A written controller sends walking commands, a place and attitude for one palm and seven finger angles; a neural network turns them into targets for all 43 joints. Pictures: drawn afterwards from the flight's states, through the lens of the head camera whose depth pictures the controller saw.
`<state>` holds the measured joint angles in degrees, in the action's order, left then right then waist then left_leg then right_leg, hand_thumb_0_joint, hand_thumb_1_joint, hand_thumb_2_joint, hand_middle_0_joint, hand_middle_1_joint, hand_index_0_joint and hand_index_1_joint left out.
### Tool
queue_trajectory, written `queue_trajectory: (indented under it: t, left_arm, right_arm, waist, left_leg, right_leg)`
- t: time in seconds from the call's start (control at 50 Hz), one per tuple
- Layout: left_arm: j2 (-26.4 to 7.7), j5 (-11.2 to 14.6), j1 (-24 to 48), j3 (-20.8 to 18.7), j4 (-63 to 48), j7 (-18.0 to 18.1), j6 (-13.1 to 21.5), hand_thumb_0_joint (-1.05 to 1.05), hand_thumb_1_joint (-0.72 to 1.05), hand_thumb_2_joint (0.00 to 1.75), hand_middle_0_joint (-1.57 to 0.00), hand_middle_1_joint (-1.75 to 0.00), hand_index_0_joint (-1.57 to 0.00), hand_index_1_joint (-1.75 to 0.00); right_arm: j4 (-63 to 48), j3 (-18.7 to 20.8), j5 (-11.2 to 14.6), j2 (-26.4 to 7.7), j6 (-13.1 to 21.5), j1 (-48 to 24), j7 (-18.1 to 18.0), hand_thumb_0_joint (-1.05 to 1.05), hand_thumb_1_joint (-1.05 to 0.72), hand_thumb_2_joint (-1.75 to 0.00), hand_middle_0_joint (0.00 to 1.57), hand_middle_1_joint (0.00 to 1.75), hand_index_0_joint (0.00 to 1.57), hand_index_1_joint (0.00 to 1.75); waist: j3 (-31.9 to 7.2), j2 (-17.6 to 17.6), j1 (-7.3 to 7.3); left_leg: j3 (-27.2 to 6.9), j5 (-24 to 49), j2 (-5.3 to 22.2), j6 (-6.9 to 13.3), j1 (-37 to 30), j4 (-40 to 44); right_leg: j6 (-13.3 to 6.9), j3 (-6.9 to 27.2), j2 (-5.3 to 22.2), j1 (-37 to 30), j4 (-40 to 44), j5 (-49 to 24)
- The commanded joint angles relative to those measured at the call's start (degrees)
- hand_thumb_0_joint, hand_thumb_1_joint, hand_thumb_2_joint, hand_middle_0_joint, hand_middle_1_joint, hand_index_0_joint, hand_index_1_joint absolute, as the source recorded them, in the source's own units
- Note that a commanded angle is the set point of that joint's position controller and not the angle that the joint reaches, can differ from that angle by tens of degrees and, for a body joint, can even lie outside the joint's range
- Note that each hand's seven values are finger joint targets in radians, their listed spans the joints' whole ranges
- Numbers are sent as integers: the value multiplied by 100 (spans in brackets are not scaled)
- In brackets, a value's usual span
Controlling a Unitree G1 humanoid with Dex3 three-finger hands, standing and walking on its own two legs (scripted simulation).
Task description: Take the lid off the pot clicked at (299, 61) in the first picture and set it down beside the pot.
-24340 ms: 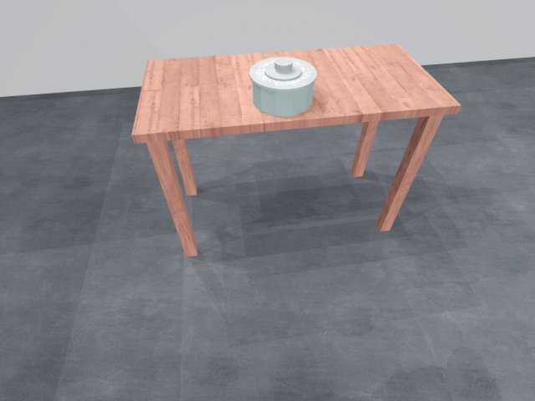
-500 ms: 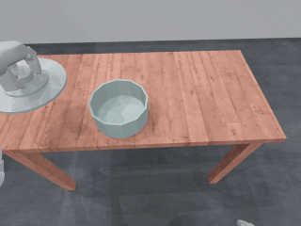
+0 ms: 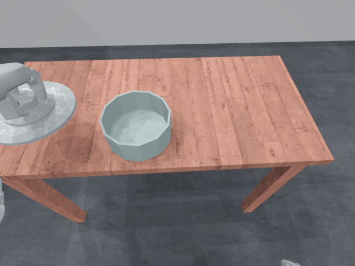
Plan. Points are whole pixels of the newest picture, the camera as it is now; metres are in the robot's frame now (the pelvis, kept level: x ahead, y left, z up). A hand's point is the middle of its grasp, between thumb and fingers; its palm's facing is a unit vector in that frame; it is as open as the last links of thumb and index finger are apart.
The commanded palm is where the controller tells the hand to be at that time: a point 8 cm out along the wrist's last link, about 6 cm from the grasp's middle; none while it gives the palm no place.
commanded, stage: lower the lid onto the table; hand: left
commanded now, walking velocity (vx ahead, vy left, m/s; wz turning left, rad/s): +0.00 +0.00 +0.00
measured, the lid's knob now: (23, 100) +0.45 +0.35 +0.10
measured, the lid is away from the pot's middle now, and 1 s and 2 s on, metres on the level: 0.24 0.23 0.24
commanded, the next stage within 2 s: none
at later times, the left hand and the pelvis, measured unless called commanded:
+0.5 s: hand (30, 110) +0.43 +0.33 +0.09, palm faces -0.43 -0.09 -0.90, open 8.0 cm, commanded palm +0.45 +0.34 +0.16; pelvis +0.00 +0.01 +0.00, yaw -1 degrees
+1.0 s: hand (35, 118) +0.43 +0.34 +0.07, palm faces -0.45 -0.09 -0.89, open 8.0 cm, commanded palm +0.45 +0.34 +0.13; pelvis +0.00 +0.01 +0.00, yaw -1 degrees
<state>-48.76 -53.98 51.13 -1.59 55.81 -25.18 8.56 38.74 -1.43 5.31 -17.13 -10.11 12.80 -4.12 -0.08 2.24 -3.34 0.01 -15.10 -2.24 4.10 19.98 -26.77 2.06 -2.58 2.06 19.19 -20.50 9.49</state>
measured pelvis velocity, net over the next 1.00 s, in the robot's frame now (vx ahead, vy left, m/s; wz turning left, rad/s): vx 0.00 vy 0.01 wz -0.02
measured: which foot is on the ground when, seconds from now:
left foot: down 0.00-1.00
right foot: down 0.00-1.00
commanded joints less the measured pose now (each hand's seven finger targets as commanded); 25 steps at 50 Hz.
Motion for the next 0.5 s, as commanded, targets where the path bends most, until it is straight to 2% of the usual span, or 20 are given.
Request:
queue_trajectory:
  t: [0.0, 0.04, 0.06, 0.12, 0.14, 0.2, 0.24, 0.26, 0.28, 0.32, 0.36, 0.4, 0.42, 0.44, 0.46, 0.48]
  left_arm:
    - [-2509, 73, 3012, -848, -1551, 395, 99, 0, 57, 111, -73, -95, -79, -97]
    - [-2373, 118, 2993, -763, -1613, 402, 164, 0, 57, 111, -73, -95, -79, -97]
    - [-2358, 131, 3030, -773, -1649, 413, 170, 0, 57, 111, -73, -95, -79, -97]
    - [-2153, 150, 2745, -679, -1310, 428, 154, 0, 57, 111, -73, -95, -79, -97]
    - [-2240, 149, 2687, -743, -1316, 444, 178, 0, 57, 111, -73, -95, -79, -97]
    - [-2004, 111, 2638, -552, -1165, 466, 122, 0, 57, 111, -73, -95, -79, -97]
    - [-2101, 87, 2722, -576, -1207, 499, 147, 0, 57, 111, -73, -95, -79, -97]
    - [-2172, 75, 2868, -623, -1404, 520, 160, 0, 57, 111, -73, -95, -79, -97]
    - [-2147, 53, 2745, -637, -1228, 537, 154, 0, 57, 111, -73, -95, -79, -97]
    - [-2091, 65, 2934, -583, -1506, 568, 195, 0, 57, 111, -73, -95, -79, -97]
    - [-2065, 72, 2912, -570, -1386, 603, 208, 0, 57, 111, -73, -95, -79, -97]
    - [-2029, 81, 2856, -544, -1168, 625, 179, 0, 57, 111, -73, -95, -79, -97]
    - [-2270, 65, 2822, -754, -1206, 672, 186, 0, 57, 111, -73, -95, -79, -97]
    - [-2321, 30, 2856, -777, -1335, 713, 220, 0, 57, 111, -73, -95, -79, -97]
    - [-2430, -18, 2820, -892, -1280, 759, 217, 0, 57, 111, -73, -95, -79, -97]
    - [-2299, -44, 2774, -804, -1231, 773, 218, 0, 57, 111, -73, -95, -79, -97]
  right_arm:
    - [-443, 312, -31, -977, 137, 262, -119, 0, -90, -90, 20, 30, 20, 30]
    - [-456, 325, -44, -980, 168, 254, -138, 0, -90, -90, 20, 30, 20, 30]
    - [-417, 325, -62, -963, 168, 296, -139, 0, -90, -90, 20, 30, 20, 30]
    - [-386, 329, -42, -966, 169, 323, -138, 0, -90, -90, 20, 30, 20, 30]
    - [-385, 337, -28, -999, 164, 335, -130, 0, -90, -90, 20, 30, 20, 30]
    - [-368, 339, -35, -980, 140, 345, -124, 0, -90, -90, 20, 30, 20, 30]
    - [-368, 337, -27, -1017, 146, 364, -128, 0, -90, -90, 20, 30, 20, 30]
    - [-381, 340, -43, -1004, 141, 377, -131, 0, -90, -90, 20, 30, 20, 30]
    - [-386, 334, -35, -984, 140, 383, -149, 0, -90, -90, 20, 30, 20, 30]
    - [-384, 344, -43, -973, 155, 405, -166, 0, -90, -90, 20, 30, 20, 30]
    - [-354, 342, -52, -985, 180, 448, -170, 0, -90, -90, 20, 30, 20, 30]
    - [-311, 331, -41, -994, 199, 492, -195, 0, -90, -90, 20, 30, 20, 30]
    - [-330, 331, -54, -1007, 205, 506, -192, 0, -90, -90, 20, 30, 20, 30]
    - [-359, 336, -63, -1021, 217, 489, -199, 0, -90, -90, 20, 30, 20, 30]
    - [-351, 332, -67, -992, 209, 520, -207, 0, -90, -90, 20, 30, 20, 30]
    - [-355, 333, -71, -975, 226, 494, -204, 0, -90, -90, 20, 30, 20, 30]
  waist:
    - [-2831, 785, -16]
    - [-2853, 903, -58]
    - [-2898, 848, -52]
    - [-2572, 759, -63]
    - [-2547, 760, -52]
    - [-2436, 602, -79]
    - [-2430, 656, -77]
    - [-2650, 713, -77]
    - [-2612, 651, -82]
    - [-2797, 835, -100]
    - [-2711, 829, -125]
    - [-2566, 627, -134]
    - [-2674, 676, -75]
    - [-2774, 827, -72]
    - [-2886, 718, -63]
    - [-2816, 847, -56]
  left_leg:
    - [-265, 3160, 214, 35, -1584, -18]
    - [-258, 3406, 231, 25, -1692, -65]
    - [-292, 3372, 236, 17, -1696, -55]
    - [-275, 3217, 242, 19, -1568, -58]
    - [-290, 3324, 258, -9, -1548, -51]
    - [-256, 2895, 236, 16, -1398, -33]
    - [-265, 2911, 242, -5, -1393, -22]
    - [-280, 2972, 239, -9, -1481, -28]
    - [-294, 2985, 230, -9, -1468, -48]
    - [-320, 3171, 251, -43, -1665, -57]
    - [-348, 3204, 276, -72, -1681, -77]
    - [-298, 2929, 270, -23, -1510, -45]
    - [-298, 2908, 249, -18, -1481, -35]
    - [-294, 3146, 250, -49, -1568, -59]
    - [-318, 3211, 244, -63, -1569, -73]
    - [-318, 3310, 253, -79, -1576, -79]
  right_leg:
    - [-440, -99, -248, -786, -186, -1559]
    - [-434, -84, -237, -701, -176, -1668]
    - [-419, -101, -252, -727, -186, -1609]
    - [-426, -134, -262, -521, -167, -1448]
    - [-441, -135, -256, -531, -172, -1482]
    - [-432, -129, -267, -440, -170, -1280]
    - [-458, -131, -263, -413, -183, -1276]
    - [-448, -113, -272, -489, -209, -1308]
    - [-451, -132, -282, -440, -219, -1273]
    - [-446, -138, -281, -385, -227, -1288]
    - [-438, -141, -289, -269, -217, -1209]
    - [-436, -136, -284, -279, -208, -1183]
    - [-447, -115, -284, -393, -226, -1224]
    - [-463, -107, -272, -398, -247, -1348]
    - [-449, -106, -284, -470, -276, -1358]
    - [-456, -114, -283, -406, -275, -1379]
